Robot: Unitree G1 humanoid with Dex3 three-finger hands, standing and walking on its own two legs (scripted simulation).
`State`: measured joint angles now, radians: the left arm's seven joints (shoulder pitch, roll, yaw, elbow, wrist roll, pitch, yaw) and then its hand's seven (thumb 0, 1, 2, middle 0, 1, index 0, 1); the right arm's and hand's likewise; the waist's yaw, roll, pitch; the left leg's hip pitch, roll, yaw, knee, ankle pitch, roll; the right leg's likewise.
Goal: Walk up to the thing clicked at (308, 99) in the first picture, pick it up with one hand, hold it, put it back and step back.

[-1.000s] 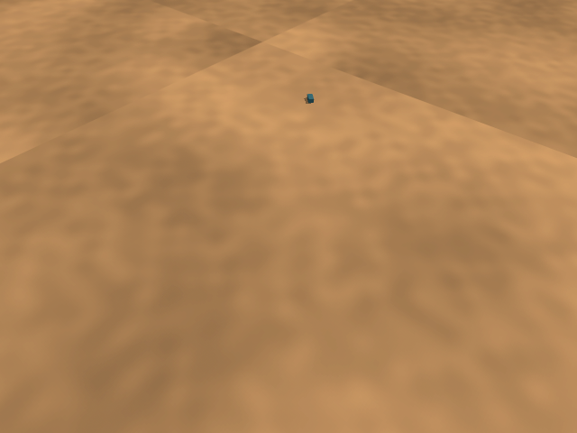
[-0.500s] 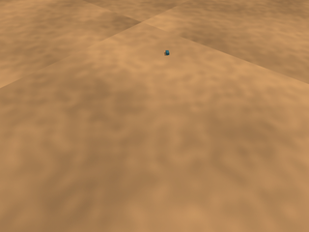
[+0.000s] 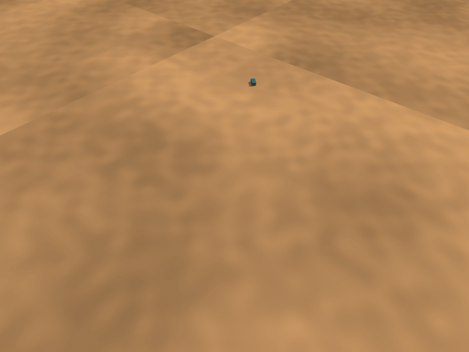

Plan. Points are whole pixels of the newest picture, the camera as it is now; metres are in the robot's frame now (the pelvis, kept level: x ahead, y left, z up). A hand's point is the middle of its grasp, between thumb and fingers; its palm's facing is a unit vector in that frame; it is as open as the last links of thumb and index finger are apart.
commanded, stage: stand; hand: left
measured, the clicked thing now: (253, 82) +2.24 -0.08 -0.77
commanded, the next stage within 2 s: walk up in 0.12 s
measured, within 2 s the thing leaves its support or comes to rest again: neither
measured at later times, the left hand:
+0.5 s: hand (111, 297) +0.25 +0.26 -0.12, palm faces -0.21 -0.80 -0.57, open 7.4 cm
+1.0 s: hand (178, 170) +0.67 +0.21 -0.19, palm faces -0.58 -0.63 -0.52, open 7.4 cm
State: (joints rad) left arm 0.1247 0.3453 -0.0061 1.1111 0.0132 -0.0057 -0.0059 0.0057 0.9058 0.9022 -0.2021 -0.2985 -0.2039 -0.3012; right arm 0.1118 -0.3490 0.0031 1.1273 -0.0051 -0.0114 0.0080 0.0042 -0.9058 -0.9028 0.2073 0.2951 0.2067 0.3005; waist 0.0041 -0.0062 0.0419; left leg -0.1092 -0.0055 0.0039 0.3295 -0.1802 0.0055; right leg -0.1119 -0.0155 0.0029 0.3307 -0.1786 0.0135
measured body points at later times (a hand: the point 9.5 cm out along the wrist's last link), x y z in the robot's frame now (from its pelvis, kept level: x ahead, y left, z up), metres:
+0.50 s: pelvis +0.09 -0.05 -0.04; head +0.04 -0.09 +0.40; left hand +0.26 +0.30 -0.08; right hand +0.10 -0.43 -0.16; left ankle +0.01 +0.11 -0.74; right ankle +0.07 -0.19 -0.75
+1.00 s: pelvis +0.43 -0.02 -0.05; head +0.48 -0.05 +0.40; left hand +0.70 +0.24 -0.15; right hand +0.34 -0.38 -0.12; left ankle +0.57 +0.00 -0.75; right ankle +0.19 -0.14 -0.65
